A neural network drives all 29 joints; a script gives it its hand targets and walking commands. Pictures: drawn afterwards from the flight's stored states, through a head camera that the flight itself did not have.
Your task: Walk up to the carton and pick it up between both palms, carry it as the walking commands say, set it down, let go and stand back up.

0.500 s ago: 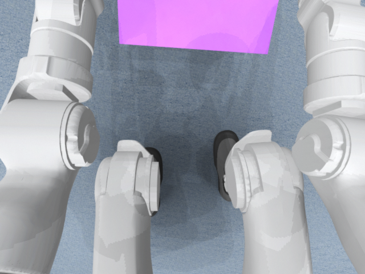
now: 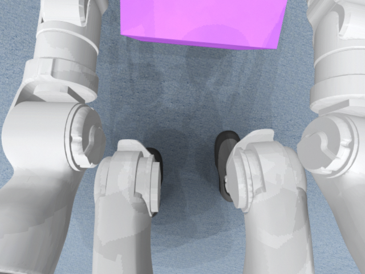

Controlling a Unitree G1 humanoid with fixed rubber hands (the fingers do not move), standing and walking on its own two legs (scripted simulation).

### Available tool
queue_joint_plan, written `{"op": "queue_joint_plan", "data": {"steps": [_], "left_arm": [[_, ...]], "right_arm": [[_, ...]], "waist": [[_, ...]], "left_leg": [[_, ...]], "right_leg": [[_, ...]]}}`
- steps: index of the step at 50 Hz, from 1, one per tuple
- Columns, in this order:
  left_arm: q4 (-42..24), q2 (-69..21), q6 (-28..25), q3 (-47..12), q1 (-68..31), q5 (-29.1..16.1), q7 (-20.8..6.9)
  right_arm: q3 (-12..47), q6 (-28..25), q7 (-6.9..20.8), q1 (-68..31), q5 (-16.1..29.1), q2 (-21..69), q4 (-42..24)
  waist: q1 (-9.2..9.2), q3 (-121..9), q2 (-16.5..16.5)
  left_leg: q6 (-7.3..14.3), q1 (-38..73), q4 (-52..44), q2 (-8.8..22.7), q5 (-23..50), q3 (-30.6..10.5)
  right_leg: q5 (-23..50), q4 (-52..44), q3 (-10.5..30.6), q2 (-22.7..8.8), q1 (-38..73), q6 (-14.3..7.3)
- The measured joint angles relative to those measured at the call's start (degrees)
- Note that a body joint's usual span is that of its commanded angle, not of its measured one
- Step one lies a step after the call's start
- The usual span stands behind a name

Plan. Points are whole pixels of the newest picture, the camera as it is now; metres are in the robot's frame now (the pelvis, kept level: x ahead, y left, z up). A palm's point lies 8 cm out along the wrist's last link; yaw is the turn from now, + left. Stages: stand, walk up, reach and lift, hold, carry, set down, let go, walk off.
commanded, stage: set down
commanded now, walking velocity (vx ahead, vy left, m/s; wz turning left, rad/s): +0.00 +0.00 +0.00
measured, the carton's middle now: out of the picture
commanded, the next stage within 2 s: none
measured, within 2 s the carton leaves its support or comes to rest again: neither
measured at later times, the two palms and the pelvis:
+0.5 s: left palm out of the picture +0.58 +0.11 -0.18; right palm out of the picture +0.54 -0.21 -0.18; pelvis +0.00 +0.00 +0.00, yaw +0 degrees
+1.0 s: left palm out of the picture +0.57 +0.14 -0.18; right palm out of the picture +0.53 -0.22 -0.19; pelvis -0.01 +0.00 +0.00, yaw +0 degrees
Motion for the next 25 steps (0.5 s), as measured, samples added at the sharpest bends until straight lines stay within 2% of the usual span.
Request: {"op": "queue_joint_plan", "data": {"steps": [5,11,16,25], "left_arm": [[-0.82,0.19,-0.26,0.91,0.39,0.38,-0.22],[-0.40,0.06,-0.74,2.40,1.12,1.83,-1.92],[-1.32,0.48,-1.01,1.73,1.43,1.11,-2.52],[-0.05,0.54,-0.93,0.83,-0.26,1.47,-1.88]], "right_arm": [[0.92,0.16,-0.25,-0.53,-0.09,0.07,0.01],[-0.17,-0.28,0.33,-0.66,-1.54,0.26,1.30],[0.27,-0.63,0.64,-0.90,-1.21,0.01,1.45],[0.28,-1.13,0.11,-1.97,-0.57,-0.84,2.88]], "waist": [[-0.33,0.65,-0.42],[-0.28,0.49,-0.64],[-0.27,1.35,-0.93],[0.16,3.57,-0.92]], "left_leg": [[-0.49,0.38,0.06,-0.09,-0.17,-0.20],[-0.83,0.41,0.04,-0.08,-0.42,-0.34],[-0.79,0.77,0.21,0.03,-0.33,-0.37],[-0.22,1.61,1.47,0.21,-0.22,-0.21]], "right_leg": [[-0.11,0.34,-0.18,-0.08,0.11,-0.48],[-0.29,0.50,-0.32,-0.09,-0.08,-0.85],[-0.09,0.49,-0.36,0.04,0.34,-0.76],[0.16,1.24,-0.32,0.26,1.48,-0.11]]}}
